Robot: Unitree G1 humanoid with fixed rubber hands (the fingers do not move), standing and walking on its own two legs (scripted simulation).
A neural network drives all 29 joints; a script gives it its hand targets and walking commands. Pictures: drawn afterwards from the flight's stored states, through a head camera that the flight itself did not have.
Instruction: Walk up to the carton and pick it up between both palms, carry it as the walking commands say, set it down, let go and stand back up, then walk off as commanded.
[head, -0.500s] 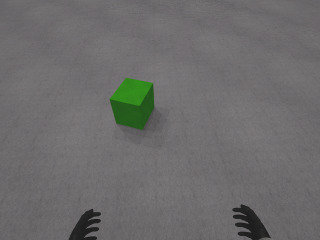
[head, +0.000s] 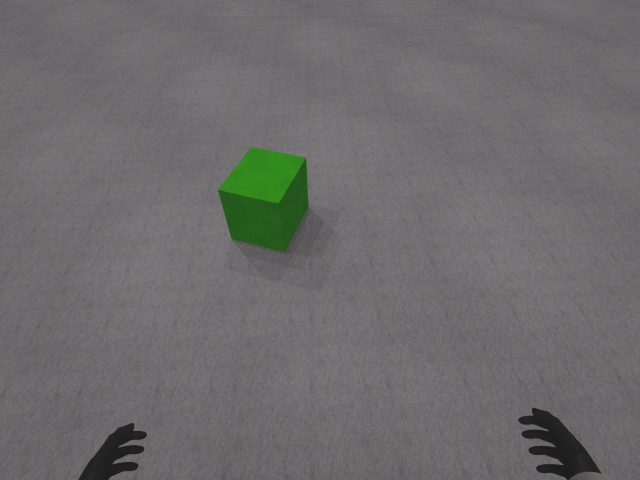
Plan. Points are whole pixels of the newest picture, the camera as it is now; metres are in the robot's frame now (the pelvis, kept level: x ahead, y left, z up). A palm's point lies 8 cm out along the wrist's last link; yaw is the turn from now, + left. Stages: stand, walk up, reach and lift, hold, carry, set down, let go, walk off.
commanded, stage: stand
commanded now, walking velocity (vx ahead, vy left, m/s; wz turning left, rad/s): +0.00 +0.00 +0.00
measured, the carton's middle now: (267, 199) +1.28 +0.22 -0.61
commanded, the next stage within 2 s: walk up in 0.50 s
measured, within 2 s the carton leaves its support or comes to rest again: neither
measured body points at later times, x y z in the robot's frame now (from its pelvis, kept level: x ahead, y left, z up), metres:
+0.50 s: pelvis +0.00 +0.00 +0.02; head +0.00 +0.00 +0.47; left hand +0.14 +0.31 -0.08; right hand +0.14 -0.31 -0.08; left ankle +0.00 +0.12 -0.72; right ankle +0.01 -0.12 -0.72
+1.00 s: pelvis +0.05 +0.06 +0.01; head +0.04 +0.07 +0.45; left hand +0.09 +0.44 -0.08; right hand +0.20 -0.29 -0.05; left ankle +0.09 +0.18 -0.72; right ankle +0.00 -0.11 -0.70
